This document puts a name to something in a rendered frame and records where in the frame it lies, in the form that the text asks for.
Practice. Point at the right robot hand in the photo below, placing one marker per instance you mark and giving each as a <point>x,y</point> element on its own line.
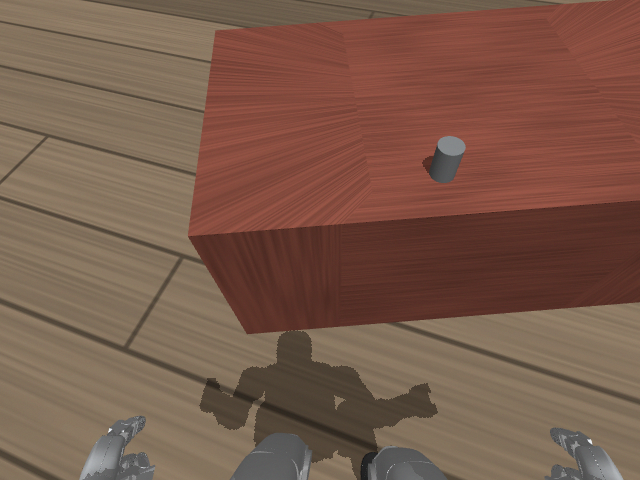
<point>593,462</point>

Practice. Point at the can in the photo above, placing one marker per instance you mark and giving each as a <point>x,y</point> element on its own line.
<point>446,160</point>

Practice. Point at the left robot hand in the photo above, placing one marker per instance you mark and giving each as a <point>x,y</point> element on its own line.
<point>106,457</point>

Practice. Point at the right robot foot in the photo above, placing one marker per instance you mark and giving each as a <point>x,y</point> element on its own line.
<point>364,465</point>

